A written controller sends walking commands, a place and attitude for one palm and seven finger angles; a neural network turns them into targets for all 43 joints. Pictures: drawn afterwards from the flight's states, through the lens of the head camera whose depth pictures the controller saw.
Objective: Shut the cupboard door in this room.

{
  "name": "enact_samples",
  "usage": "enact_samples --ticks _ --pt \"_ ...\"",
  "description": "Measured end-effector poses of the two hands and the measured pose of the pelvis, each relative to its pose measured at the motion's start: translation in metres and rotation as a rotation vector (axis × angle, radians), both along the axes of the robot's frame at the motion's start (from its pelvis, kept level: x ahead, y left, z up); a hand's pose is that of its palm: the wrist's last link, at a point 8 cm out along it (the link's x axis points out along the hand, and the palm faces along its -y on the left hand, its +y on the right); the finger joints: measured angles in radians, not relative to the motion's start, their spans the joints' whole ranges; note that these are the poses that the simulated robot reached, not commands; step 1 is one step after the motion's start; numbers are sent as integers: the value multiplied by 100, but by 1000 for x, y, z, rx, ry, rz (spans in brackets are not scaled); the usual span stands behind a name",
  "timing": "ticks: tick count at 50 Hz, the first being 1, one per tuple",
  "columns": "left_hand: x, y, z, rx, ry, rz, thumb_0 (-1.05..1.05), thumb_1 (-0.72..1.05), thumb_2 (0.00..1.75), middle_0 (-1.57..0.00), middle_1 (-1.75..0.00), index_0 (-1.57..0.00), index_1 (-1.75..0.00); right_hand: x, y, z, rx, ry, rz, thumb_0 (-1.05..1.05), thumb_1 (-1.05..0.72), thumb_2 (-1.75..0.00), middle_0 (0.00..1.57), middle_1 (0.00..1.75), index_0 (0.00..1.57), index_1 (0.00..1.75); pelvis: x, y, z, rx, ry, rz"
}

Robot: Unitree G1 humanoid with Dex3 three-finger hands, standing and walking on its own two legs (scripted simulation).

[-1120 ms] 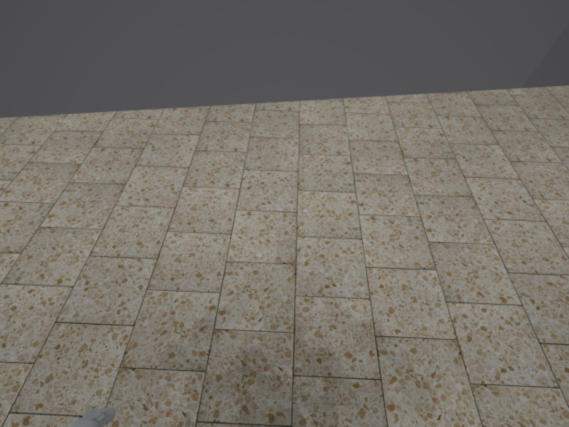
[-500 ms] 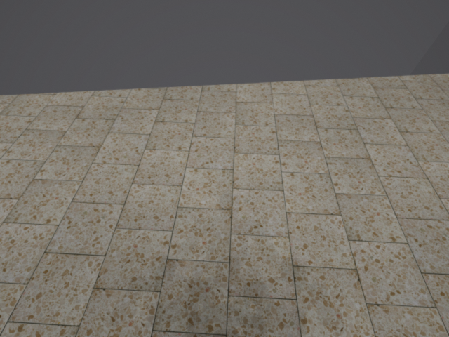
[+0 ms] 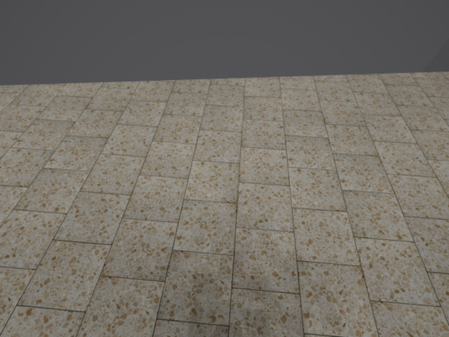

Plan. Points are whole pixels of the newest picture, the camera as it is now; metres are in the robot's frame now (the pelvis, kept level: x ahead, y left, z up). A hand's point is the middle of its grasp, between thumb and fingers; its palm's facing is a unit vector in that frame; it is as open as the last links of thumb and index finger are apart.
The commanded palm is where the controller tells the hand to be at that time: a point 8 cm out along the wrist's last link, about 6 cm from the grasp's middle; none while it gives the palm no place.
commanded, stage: turn or walk to find it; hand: left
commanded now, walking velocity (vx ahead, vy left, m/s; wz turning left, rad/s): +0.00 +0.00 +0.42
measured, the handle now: out of the picture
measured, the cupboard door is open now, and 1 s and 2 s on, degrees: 80 80 80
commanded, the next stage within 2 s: none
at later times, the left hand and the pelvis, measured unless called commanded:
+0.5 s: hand out of the picture +0.02 +0.20 -0.16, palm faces +0.22 -0.93 -0.30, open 7.4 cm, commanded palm none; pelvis -0.03 -0.02 -0.01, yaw +13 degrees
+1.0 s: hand out of the picture -0.14 +0.21 -0.19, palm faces +0.48 -0.84 -0.25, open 7.4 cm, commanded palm none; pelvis -0.05 +0.01 -0.01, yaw +26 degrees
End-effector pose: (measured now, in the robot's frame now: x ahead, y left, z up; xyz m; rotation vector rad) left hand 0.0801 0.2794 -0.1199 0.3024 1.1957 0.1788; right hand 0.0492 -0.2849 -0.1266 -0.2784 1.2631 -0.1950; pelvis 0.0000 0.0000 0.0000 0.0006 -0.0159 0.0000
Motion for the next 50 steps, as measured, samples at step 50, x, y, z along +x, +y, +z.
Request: enact_samples --ticks 50 --pt "-243 -31 -33 -121 146 588 1 91 89 -20 -30 -20 -30 96 121 6 69 -101 500 1 -91 -90 20 30 20 30 -53 10 -6 -7 16 462"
